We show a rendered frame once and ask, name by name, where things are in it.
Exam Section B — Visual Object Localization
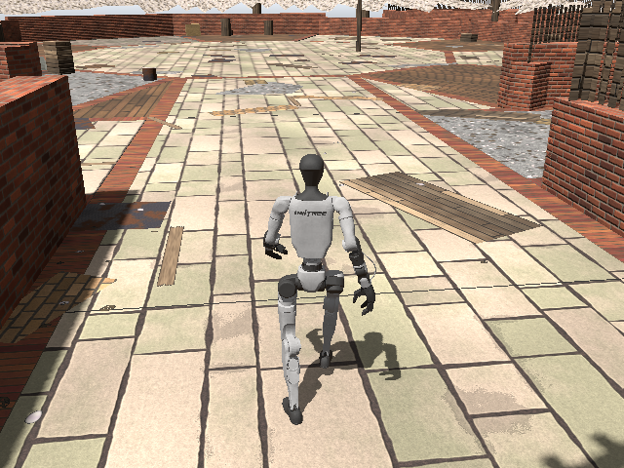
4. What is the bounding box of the left robot hand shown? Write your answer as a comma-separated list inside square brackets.
[265, 243, 288, 259]

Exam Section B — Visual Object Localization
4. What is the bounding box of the right robot hand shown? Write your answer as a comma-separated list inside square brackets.
[353, 285, 375, 316]

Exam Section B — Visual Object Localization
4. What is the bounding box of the robot right forearm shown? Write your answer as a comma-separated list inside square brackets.
[349, 236, 371, 289]

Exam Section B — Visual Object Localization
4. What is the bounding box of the right robot upper arm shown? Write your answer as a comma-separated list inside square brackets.
[331, 196, 358, 253]

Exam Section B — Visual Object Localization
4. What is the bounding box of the left robot upper arm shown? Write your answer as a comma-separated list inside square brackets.
[264, 196, 292, 246]

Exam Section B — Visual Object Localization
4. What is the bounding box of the robot head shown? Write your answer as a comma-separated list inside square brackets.
[294, 154, 329, 201]

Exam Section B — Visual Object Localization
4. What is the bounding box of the robot right foot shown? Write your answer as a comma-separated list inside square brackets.
[319, 349, 332, 369]

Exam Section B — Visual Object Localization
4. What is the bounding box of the robot left forearm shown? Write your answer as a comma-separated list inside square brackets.
[263, 230, 275, 251]

